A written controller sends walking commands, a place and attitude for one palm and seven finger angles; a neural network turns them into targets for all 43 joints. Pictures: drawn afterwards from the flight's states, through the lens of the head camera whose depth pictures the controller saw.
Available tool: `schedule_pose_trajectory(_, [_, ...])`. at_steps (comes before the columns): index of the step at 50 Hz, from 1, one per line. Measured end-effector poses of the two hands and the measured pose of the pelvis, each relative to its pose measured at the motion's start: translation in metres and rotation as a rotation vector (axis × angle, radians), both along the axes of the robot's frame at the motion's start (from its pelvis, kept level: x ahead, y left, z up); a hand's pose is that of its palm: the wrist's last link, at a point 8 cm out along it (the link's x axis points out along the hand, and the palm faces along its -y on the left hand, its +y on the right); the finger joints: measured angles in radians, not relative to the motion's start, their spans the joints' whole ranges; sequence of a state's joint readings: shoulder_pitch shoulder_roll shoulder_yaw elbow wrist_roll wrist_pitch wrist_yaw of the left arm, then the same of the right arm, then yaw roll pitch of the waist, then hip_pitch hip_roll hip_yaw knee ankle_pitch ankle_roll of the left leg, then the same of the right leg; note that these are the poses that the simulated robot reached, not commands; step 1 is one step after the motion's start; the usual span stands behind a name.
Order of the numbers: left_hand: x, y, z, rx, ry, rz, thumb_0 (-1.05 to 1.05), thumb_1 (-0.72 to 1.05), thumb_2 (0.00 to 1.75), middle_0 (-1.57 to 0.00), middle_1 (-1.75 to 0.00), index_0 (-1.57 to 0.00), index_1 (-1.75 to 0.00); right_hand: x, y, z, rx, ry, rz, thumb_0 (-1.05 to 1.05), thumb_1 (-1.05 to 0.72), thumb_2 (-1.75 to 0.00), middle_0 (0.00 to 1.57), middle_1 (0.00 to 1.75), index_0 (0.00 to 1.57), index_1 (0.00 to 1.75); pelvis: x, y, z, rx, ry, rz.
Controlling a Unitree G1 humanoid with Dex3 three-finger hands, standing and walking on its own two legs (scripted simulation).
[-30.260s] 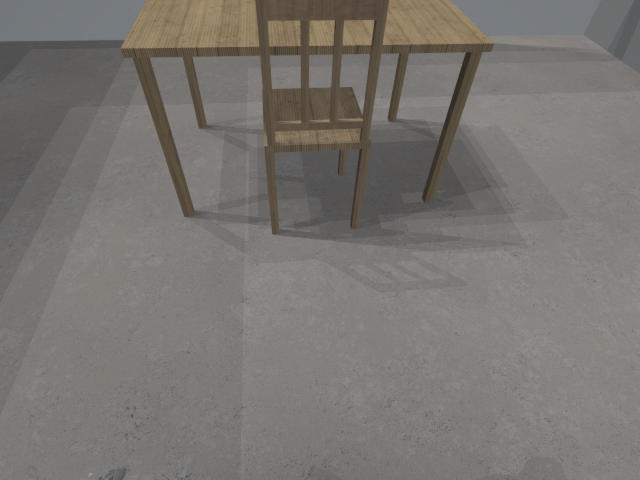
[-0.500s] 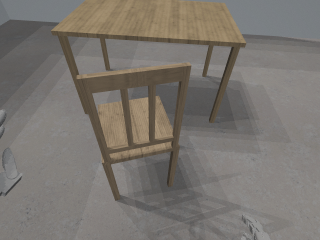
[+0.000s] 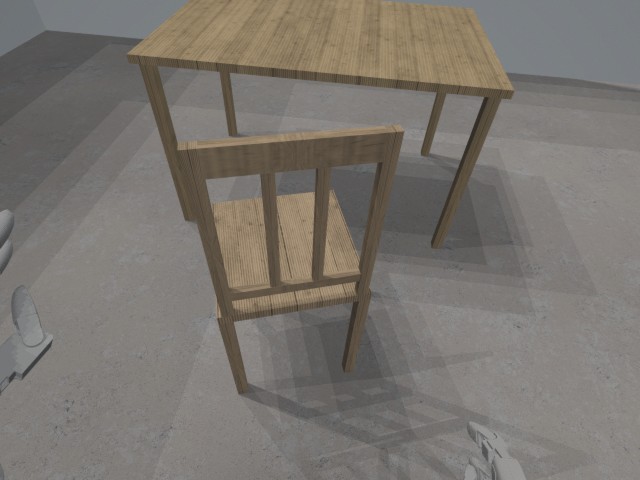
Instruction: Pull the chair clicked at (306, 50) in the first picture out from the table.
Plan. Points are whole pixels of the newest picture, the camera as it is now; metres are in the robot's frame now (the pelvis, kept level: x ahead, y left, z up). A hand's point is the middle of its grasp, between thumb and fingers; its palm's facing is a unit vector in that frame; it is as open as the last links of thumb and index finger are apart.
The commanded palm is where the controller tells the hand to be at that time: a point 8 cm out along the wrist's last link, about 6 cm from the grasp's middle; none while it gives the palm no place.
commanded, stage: stop stepping back and stand still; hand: left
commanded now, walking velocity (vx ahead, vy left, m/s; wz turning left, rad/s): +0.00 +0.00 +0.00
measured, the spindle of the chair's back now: (271, 235) +0.56 +0.13 -0.07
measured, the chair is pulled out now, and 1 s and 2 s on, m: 0.54 0.54 0.54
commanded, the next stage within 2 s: let the arm hang, fingers relaxed in 0.46 s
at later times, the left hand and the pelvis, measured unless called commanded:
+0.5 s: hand (63, 301) +0.24 +0.27 +0.16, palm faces +0.37 -0.79 -0.49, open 7.4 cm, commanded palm +0.18 +0.31 +0.18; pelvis +0.04 +0.01 +0.00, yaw +0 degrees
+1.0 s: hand out of the picture +0.02 +0.18 -0.17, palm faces +0.05 -0.98 -0.20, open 6.9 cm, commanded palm none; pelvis +0.01 -0.01 +0.00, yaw +2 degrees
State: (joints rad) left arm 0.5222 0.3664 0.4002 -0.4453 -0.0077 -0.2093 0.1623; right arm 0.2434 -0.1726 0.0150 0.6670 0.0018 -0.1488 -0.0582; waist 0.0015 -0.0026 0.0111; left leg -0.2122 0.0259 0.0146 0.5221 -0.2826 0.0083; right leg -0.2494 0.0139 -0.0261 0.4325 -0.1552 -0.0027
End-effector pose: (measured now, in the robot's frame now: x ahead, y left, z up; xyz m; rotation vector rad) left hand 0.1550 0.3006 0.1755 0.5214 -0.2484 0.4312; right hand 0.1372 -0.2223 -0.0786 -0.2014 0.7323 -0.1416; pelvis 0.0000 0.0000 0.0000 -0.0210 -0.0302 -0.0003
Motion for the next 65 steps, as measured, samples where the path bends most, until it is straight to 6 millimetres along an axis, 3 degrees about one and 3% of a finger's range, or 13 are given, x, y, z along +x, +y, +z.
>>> schedule_pose_trajectory(14, [0.045, 0.003, 0.000, 0.040, 0.079, -0.072, 0.01, 0.88, 0.90, -0.21, -0.30, -0.22, -0.30, 0.043, -0.013, 0.014, -0.040, -0.003, -0.047, 0.01, -0.90, -0.90, 0.20, 0.30, 0.20, 0.30, 0.032, 0.007, 0.004, 0.002, 0.018, -0.001])
schedule_pose_trajectory(21, [0.048, 0.005, 0.000, 0.039, 0.084, -0.078, 0.01, 0.88, 0.90, -0.21, -0.30, -0.22, -0.30, 0.056, -0.007, 0.016, -0.036, -0.015, -0.047, 0.01, -0.90, -0.90, 0.20, 0.30, 0.20, 0.30, 0.037, 0.009, 0.004, 0.002, 0.014, -0.001])
schedule_pose_trajectory(28, [0.041, 0.010, 0.003, 0.029, 0.073, -0.050, 0.01, 0.88, 0.90, -0.21, -0.30, -0.22, -0.30, 0.056, 0.003, 0.014, -0.018, -0.008, -0.026, 0.01, -0.90, -0.90, 0.20, 0.30, 0.20, 0.30, 0.036, 0.011, 0.005, 0.000, 0.013, 0.004])
schedule_pose_trajectory(30, [0.045, 0.014, -0.022, 0.016, 0.161, -0.049, 0.01, 0.89, 0.90, -0.21, -0.30, -0.21, -0.30, 0.055, 0.004, 0.005, 0.004, 0.006, 0.021, 0.01, -0.90, -0.90, 0.20, 0.30, 0.20, 0.30, 0.033, 0.013, 0.002, 0.002, 0.032, 0.022])
schedule_pose_trajectory(32, [0.051, 0.018, -0.078, -0.096, 0.360, -0.009, 0.00, 0.89, 0.90, -0.20, -0.30, -0.21, -0.30, 0.050, 0.003, -0.012, 0.018, 0.064, 0.056, 0.01, -0.90, -0.90, 0.20, 0.30, 0.20, 0.30, 0.029, 0.014, -0.001, 0.015, 0.047, 0.031])
schedule_pose_trajectory(34, [0.044, 0.013, -0.146, -0.238, 0.606, 0.046, 0.00, 0.90, 0.90, -0.20, -0.30, -0.20, -0.30, 0.041, 0.004, -0.027, 0.030, 0.128, 0.068, 0.01, -0.90, -0.90, 0.20, 0.30, 0.20, 0.30, 0.026, 0.015, -0.004, 0.022, 0.047, 0.032])
schedule_pose_trajectory(36, [0.022, -0.005, -0.210, -0.362, 0.857, 0.073, 0.00, 0.90, 0.90, -0.19, -0.29, -0.20, -0.30, 0.026, 0.004, -0.037, 0.041, 0.189, 0.062, 0.01, -0.90, -0.90, 0.20, 0.30, 0.20, 0.30, 0.023, 0.013, -0.006, 0.027, 0.038, 0.030])
schedule_pose_trajectory(38, [-0.010, -0.034, -0.261, -0.465, 1.082, 0.065, 0.00, 0.91, 0.90, -0.19, -0.29, -0.20, -0.30, 0.006, 0.004, -0.042, 0.044, 0.253, 0.045, 0.01, -0.91, -0.90, 0.20, 0.30, 0.20, 0.30, 0.021, 0.010, -0.005, 0.030, 0.027, 0.024])
schedule_pose_trajectory(41, [-0.065, -0.081, -0.308, -0.599, 1.335, 0.036, 0.01, 0.91, 0.90, -0.19, -0.29, -0.20, -0.30, -0.031, 0.001, -0.045, 0.036, 0.363, 0.009, 0.00, -0.91, -0.90, 0.20, 0.30, 0.20, 0.30, 0.019, 0.005, -0.004, 0.026, 0.014, 0.018])
schedule_pose_trajectory(47, [-0.119, -0.076, -0.320, -0.642, 1.443, 0.151, -0.05, 1.03, 0.90, -0.21, -0.30, -0.21, -0.30, -0.106, -0.015, -0.049, -0.001, 0.597, -0.055, 0.00, -0.93, -0.90, 0.20, 0.30, 0.20, 0.30, 0.014, -0.004, 0.000, 0.011, 0.009, 0.031])
schedule_pose_trajectory(53, [-0.162, -0.071, -0.316, -0.623, 1.570, 0.219, -0.02, 0.96, 0.90, -0.20, -0.30, -0.21, -0.30, -0.155, -0.017, -0.054, 0.025, 0.722, -0.093, 0.00, -0.92, -0.90, 0.20, 0.30, 0.19, 0.30, 0.012, -0.007, 0.002, 0.013, 0.009, 0.033])
schedule_pose_trajectory(59, [-0.176, -0.077, -0.312, -0.624, 1.607, 0.247, 0.00, 0.92, 0.90, -0.20, -0.30, -0.20, -0.30, -0.175, -0.005, -0.061, 0.078, 0.768, -0.095, 0.00, -0.91, -0.90, 0.19, 0.30, 0.19, 0.30, 0.011, -0.010, 0.002, 0.017, 0.012, 0.032])
schedule_pose_trajectory(65, [-0.168, -0.092, -0.314, -0.640, 1.589, 0.224, 0.00, 0.91, 0.90, -0.20, -0.29, -0.20, -0.30, -0.172, 0.009, -0.067, 0.124, 0.754, -0.088, 0.00, -0.91, -0.90, 0.20, 0.30, 0.19, 0.30, 0.010, -0.012, 0.002, 0.021, 0.014, 0.029])
